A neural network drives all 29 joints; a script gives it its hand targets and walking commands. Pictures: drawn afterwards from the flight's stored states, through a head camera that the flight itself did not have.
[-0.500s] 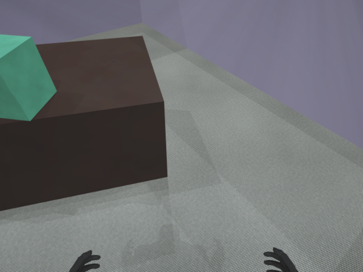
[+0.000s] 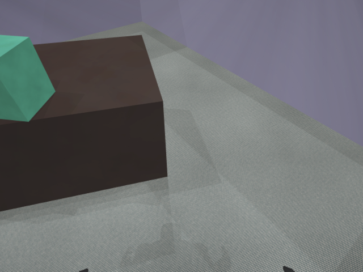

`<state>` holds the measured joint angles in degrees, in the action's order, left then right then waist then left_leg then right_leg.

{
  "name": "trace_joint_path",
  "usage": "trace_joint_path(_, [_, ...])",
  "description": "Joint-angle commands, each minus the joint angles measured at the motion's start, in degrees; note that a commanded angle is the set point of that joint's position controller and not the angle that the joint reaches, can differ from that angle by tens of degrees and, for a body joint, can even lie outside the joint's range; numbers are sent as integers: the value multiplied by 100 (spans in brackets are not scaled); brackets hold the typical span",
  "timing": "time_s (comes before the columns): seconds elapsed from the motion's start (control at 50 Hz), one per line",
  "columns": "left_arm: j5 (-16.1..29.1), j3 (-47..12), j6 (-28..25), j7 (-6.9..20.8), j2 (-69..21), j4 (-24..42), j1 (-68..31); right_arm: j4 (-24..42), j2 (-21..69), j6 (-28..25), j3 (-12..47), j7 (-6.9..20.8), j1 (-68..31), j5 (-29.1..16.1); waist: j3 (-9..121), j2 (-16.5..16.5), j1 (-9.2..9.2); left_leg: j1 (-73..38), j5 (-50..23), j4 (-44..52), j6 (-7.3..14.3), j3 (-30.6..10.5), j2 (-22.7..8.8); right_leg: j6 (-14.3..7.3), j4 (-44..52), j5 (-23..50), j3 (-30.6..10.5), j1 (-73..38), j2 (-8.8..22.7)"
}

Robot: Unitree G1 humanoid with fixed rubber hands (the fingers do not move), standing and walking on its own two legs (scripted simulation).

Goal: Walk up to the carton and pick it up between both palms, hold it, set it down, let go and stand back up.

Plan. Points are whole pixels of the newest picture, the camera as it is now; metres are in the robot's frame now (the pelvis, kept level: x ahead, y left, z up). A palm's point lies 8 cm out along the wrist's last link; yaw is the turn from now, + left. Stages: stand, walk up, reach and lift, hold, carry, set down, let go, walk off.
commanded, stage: stand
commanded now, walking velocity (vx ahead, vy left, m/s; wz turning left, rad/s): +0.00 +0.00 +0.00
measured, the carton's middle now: (5, 78) +0.83 +0.70 -0.01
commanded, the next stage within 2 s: walk up in 1.60 s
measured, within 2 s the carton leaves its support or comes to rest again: neither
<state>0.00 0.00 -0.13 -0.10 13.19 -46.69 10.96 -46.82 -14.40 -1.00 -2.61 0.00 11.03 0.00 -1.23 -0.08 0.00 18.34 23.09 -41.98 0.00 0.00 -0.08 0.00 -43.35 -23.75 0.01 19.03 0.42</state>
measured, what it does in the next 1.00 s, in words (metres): stands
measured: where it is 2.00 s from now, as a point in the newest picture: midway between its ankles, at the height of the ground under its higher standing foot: outside the picture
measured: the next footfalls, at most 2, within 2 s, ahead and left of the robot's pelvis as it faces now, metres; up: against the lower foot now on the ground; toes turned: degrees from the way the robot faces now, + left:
none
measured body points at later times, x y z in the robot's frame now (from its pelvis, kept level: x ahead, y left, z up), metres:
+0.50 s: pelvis +0.00 +0.00 +0.00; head +0.01 +0.00 +0.45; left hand +0.09 +0.25 -0.13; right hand +0.09 -0.26 -0.13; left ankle -0.01 +0.13 -0.71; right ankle -0.01 -0.11 -0.71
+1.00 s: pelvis +0.00 +0.01 +0.00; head +0.00 +0.01 +0.45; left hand +0.07 +0.26 -0.14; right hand +0.07 -0.26 -0.14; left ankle -0.01 +0.13 -0.71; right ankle -0.01 -0.11 -0.71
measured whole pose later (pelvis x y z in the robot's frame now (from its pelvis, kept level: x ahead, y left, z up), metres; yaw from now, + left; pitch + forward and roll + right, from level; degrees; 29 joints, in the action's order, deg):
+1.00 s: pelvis +0.00 +0.01 +0.00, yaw +0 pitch -1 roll +0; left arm 0.0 0.0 -0.2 -0.5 13.2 -56.3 11.0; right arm -57.6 -14.4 -1.5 -2.6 0.0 11.0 0.0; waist -1.2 -0.1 0.0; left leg 18.5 22.8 -42.0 0.0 0.0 -0.1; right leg 0.0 -42.1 -22.8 0.0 18.6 0.4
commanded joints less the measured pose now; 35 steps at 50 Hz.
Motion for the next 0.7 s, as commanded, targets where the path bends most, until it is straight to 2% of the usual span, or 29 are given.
trace_joint_path(0.0, [-184, 564, -361, -114, 1510, 407, -482, 415, -1425, -244, -351, -114, -455, 195, 154, -44, 0, -99, -1666, 820, 459, -534, -498, -457, 945, 1861, -560, -163, 459])
trace_joint_path(0.42, [-133, 510, -331, -131, 1533, -181, -489, -222, -1440, -244, -300, -145, -429, 160, 134, -54, 8, -255, -1989, 925, 455, -597, -557, -461, 1057, 2127, -604, -249, 494])
trace_joint_path(0.46, [-139, 512, -323, -136, 1567, -216, -498, -256, -1430, -236, -298, -146, -468, 162, 128, 25, 7, -269, -2028, 925, 447, -580, -546, -462, 1048, 2178, -611, -250, 502])
trace_joint_path(0.56, [-136, 491, -326, -148, 1533, -320, -521, -405, -1451, -237, -292, -165, -431, 149, 152, -62, -3, -302, -2131, 957, 457, -619, -567, -459, 1063, 2276, -605, -316, 512])
trace_joint_path(0.68, [-127, 487, -300, -163, 1538, -437, -515, -539, -1462, -229, -285, -173, -427, 148, 131, 18, 3, -319, -2234, 1020, 463, -659, -605, -445, 1067, 2335, -572, -348, 511])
